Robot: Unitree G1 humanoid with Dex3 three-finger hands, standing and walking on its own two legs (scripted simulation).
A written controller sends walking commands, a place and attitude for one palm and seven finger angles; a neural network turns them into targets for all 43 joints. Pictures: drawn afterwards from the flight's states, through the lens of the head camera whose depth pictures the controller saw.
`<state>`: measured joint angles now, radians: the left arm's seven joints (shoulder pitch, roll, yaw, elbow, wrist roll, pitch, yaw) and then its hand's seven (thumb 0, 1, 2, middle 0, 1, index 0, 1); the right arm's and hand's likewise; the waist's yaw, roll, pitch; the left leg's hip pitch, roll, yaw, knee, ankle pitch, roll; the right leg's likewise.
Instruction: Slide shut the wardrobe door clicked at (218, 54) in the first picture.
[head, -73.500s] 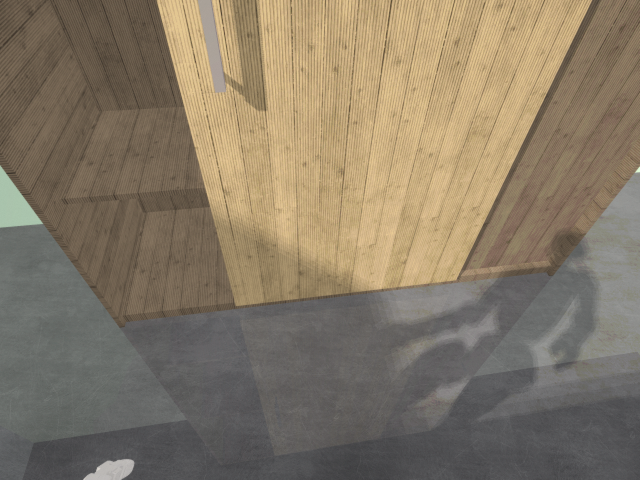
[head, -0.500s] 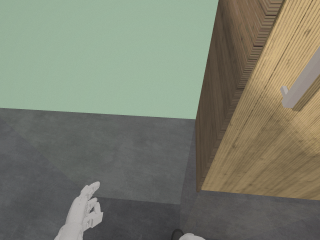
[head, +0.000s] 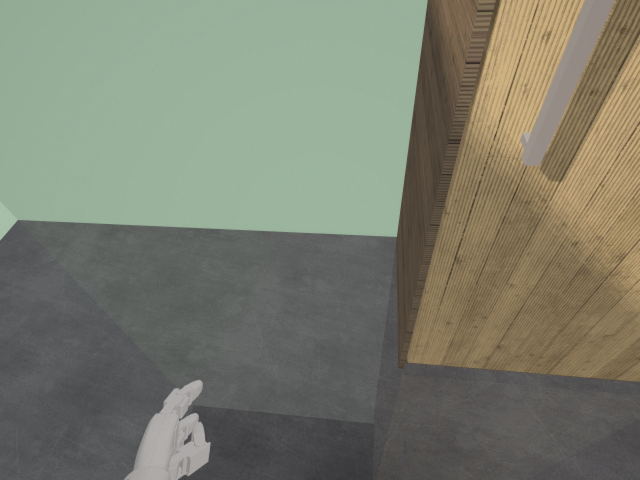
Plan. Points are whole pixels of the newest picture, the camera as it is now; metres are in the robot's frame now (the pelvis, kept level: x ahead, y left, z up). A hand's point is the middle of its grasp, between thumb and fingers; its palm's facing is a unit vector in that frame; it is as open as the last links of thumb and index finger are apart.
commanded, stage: stop stepping back and stand still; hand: right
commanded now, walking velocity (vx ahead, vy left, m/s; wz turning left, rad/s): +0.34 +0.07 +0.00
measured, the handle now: (576, 34) +0.55 -0.27 +0.28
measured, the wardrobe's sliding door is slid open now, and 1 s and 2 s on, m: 0.00 0.00 0.00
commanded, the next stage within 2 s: let the arm hang, fingers relaxed in 0.98 s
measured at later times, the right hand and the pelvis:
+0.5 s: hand out of the picture +0.15 -0.30 +0.17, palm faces +0.48 +0.76 -0.44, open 7.4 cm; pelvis -0.05 -0.02 +0.00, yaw +0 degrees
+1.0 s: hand out of the picture +0.17 -0.29 +0.15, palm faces +0.41 +0.78 -0.46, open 7.4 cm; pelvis -0.03 -0.03 +0.00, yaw +1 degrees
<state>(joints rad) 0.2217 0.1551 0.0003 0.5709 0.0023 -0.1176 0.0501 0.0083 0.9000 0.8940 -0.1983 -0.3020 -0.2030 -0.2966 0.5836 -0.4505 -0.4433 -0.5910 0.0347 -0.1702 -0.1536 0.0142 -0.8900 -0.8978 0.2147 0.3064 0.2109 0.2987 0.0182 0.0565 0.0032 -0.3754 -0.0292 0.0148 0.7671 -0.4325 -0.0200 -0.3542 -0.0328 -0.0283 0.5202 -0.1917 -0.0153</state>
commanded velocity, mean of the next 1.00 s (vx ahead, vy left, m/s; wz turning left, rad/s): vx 0.08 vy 0.01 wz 0.00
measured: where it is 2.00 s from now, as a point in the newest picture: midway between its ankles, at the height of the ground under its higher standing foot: outside the picture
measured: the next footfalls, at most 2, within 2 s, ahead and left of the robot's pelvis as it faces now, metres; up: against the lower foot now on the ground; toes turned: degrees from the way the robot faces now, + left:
left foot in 0.06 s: -0.01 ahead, +0.09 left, +0.00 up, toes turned +3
